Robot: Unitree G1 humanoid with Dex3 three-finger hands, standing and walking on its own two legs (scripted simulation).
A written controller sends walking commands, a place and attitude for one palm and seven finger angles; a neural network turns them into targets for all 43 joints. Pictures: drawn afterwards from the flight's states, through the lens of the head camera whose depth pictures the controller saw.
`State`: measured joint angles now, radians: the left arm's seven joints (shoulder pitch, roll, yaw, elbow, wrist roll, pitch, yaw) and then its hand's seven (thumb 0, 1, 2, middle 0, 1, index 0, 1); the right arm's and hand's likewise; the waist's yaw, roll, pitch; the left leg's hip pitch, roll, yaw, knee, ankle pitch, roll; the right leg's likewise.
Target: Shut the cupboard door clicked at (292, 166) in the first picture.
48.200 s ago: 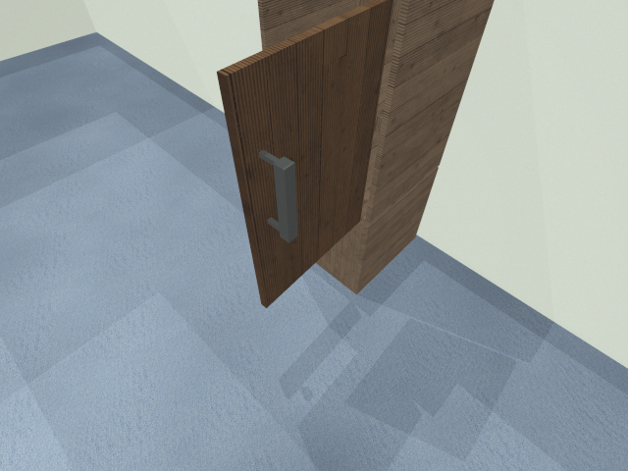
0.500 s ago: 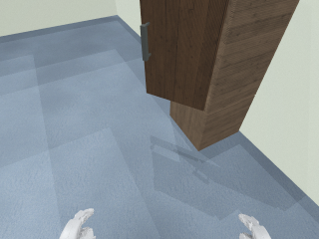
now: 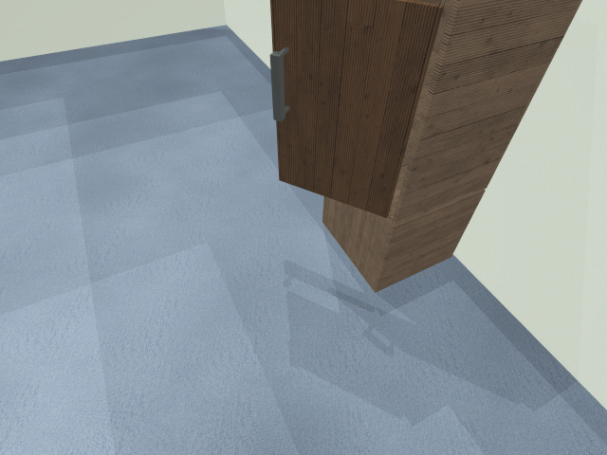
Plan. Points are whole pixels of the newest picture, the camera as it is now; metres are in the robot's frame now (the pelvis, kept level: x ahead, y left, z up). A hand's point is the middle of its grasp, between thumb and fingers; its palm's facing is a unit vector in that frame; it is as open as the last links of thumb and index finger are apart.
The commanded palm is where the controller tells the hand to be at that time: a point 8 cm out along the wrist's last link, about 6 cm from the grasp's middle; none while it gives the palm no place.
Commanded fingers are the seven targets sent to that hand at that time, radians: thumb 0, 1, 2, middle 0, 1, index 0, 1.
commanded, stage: let the arm hang, fingers relaxed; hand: left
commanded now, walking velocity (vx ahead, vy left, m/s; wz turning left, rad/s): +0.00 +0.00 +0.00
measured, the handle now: (282, 85) +0.97 +0.11 +0.01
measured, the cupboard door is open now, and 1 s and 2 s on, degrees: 36 36 36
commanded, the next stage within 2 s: look to check the result in 0.38 s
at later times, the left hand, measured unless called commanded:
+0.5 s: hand out of the picture -0.01 +0.17 -0.18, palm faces +0.03 -0.98 -0.17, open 7.4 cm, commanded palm none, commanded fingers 0.00 0.90 0.90 -0.20 -0.30 -0.20 -0.30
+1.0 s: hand out of the picture +0.03 +0.21 -0.17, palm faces +0.00 -0.97 -0.24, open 7.4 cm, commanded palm none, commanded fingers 0.00 0.90 0.90 -0.20 -0.30 -0.20 -0.30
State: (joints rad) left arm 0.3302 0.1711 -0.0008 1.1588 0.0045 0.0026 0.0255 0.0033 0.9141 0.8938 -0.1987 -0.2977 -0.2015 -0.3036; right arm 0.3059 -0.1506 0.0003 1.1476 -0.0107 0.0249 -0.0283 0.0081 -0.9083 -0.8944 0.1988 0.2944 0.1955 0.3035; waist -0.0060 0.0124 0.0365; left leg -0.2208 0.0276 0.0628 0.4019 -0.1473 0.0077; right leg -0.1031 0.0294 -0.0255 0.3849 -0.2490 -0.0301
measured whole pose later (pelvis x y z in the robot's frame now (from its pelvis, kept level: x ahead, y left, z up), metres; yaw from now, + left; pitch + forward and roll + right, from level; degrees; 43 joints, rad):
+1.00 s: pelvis +0.01 +0.01 +0.00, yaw -1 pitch -2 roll +0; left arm 0.23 0.23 0.01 1.14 0.01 -0.01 0.01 0.00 0.91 0.89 -0.20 -0.30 -0.20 -0.30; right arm 0.20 -0.23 -0.01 1.13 -0.01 0.00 -0.02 0.01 -0.91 -0.89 0.20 0.29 0.20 0.30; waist 0.00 0.00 0.04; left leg -0.18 0.01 0.08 0.36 -0.14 0.02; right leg -0.08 0.01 -0.01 0.35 -0.24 -0.01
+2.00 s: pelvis +0.00 -0.03 -0.01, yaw +32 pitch +0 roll +2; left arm 0.24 0.21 0.05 0.91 0.03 0.01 0.02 0.01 0.90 0.89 -0.20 -0.30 -0.20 -0.30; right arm 0.19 -0.26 -0.09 0.91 -0.02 0.09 0.03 0.01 -0.91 -0.89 0.20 0.29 0.19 0.30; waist -0.03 0.00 0.10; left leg -0.49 0.01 0.02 1.00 -0.42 -0.05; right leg -0.19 -0.10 -0.13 0.53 -0.32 0.01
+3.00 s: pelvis +0.16 +0.17 -0.03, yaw +67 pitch -1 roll -1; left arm 0.40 0.19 0.06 1.02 0.02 -0.02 -0.02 0.01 0.91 0.89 -0.20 -0.30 -0.21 -0.30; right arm 0.05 -0.23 -0.05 0.86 -0.03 -0.02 0.05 0.01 -0.91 -0.89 0.20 0.29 0.19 0.30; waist 0.03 -0.02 0.12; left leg -0.45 0.05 0.14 0.64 -0.12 0.08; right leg -0.19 -0.19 -0.29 0.87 -0.51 0.06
